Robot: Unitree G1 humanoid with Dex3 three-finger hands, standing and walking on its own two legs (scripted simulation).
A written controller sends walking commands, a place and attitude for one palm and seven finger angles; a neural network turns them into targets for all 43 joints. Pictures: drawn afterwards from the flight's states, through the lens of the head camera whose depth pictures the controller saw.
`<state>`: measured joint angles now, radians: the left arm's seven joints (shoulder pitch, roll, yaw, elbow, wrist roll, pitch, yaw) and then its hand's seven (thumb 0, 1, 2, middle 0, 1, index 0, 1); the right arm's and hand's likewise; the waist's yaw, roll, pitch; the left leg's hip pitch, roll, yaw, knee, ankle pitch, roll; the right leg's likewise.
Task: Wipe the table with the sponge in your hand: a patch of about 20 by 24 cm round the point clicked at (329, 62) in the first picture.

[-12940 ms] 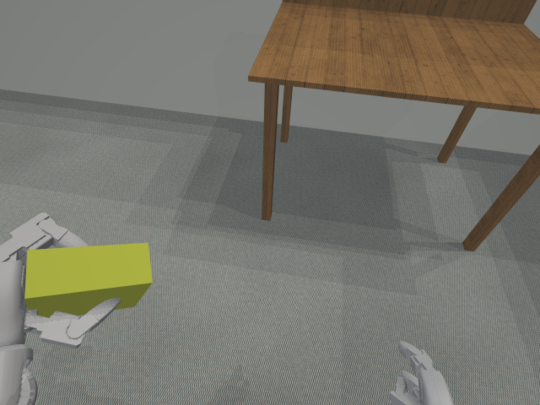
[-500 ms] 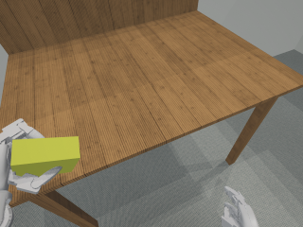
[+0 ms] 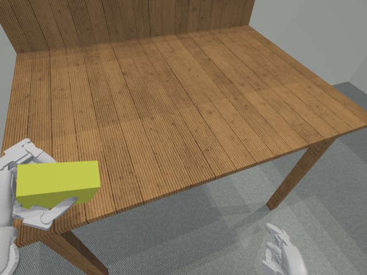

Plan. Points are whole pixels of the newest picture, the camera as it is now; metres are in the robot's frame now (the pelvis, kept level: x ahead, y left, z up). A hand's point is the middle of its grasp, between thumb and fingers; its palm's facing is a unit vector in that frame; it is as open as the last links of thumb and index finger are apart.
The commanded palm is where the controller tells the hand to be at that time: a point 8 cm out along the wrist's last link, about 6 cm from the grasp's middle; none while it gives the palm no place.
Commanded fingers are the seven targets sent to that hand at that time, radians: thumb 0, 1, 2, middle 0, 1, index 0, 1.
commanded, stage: come to a stop and stand still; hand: left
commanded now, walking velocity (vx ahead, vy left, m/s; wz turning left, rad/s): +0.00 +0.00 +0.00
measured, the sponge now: (70, 185) +0.23 +0.22 +0.12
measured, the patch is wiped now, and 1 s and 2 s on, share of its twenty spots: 0.00 0.00 0.00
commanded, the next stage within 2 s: look again from close up in 0.44 s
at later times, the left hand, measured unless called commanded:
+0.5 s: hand (36, 178) +0.22 +0.27 +0.15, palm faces +0.40 -0.84 -0.36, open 9.1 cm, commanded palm +0.16 +0.30 +0.18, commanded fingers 0.00 0.10 1.30 -1.20 -1.60 -1.20 -1.60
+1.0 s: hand (49, 182) +0.22 +0.24 +0.16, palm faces +0.40 -0.83 -0.37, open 9.1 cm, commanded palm +0.16 +0.27 +0.18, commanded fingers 0.00 0.10 1.30 -1.20 -1.60 -1.20 -1.60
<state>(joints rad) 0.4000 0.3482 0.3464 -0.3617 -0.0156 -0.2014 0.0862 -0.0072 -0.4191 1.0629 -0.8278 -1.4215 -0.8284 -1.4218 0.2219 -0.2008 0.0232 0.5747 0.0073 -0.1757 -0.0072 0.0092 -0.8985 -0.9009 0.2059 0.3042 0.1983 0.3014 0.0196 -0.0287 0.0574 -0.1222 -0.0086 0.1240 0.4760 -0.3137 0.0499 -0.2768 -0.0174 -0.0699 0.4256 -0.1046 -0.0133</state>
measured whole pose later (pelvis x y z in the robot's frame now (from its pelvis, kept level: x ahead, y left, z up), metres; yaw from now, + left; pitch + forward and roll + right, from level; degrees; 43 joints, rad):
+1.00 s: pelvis +0.01 -0.01 +0.00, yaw +1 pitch -2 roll +0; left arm 0.44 0.35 0.34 -0.46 -0.03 -0.19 0.11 -0.01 -0.42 1.06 -0.83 -1.42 -0.83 -1.42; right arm 0.22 -0.21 0.01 0.58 0.00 -0.12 -0.03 0.01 -0.90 -0.90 0.21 0.30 0.20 0.30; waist 0.02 -0.02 0.07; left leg -0.11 0.00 0.09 0.45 -0.31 0.03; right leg -0.25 -0.01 -0.10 0.41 -0.11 -0.03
